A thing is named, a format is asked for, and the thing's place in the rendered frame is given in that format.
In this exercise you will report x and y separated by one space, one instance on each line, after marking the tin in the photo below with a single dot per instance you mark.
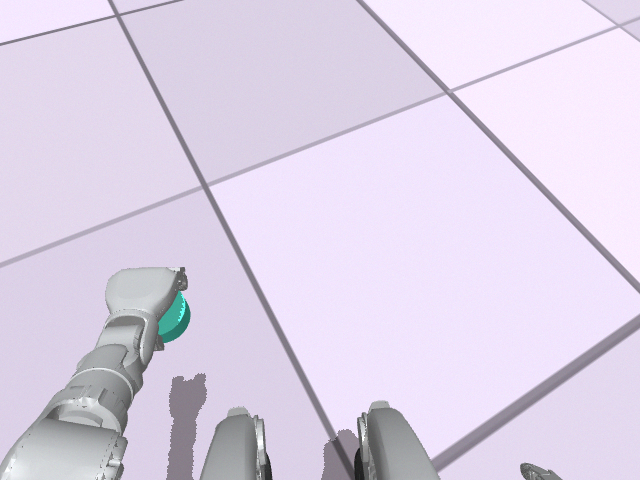
175 321

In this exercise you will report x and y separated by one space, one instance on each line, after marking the left robot hand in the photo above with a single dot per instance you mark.
150 289

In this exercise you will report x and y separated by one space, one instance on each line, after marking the left robot arm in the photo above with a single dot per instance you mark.
78 436

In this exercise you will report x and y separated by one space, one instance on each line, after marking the right robot hand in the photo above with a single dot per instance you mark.
532 472

